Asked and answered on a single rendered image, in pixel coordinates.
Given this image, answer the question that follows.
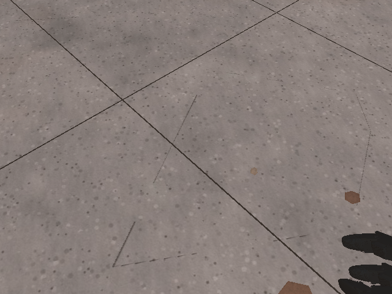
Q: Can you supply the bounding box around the robot right hand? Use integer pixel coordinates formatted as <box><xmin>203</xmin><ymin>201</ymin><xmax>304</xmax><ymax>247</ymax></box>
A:
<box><xmin>338</xmin><ymin>231</ymin><xmax>392</xmax><ymax>294</ymax></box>

